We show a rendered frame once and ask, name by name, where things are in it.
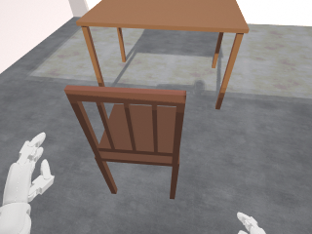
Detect table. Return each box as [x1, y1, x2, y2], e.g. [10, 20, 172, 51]
[76, 0, 250, 110]

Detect left robot hand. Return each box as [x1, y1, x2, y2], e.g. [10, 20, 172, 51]
[2, 132, 55, 206]

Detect right robot hand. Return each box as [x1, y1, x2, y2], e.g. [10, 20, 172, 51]
[237, 212, 266, 234]

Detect chair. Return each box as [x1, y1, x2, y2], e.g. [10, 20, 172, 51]
[64, 85, 186, 199]

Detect left robot forearm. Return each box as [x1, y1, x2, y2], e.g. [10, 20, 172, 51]
[0, 202, 31, 234]

